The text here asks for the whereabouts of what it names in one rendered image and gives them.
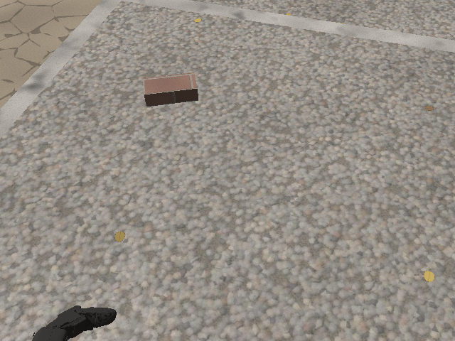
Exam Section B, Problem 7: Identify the robot left hand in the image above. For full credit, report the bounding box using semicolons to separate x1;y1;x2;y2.
32;305;117;341

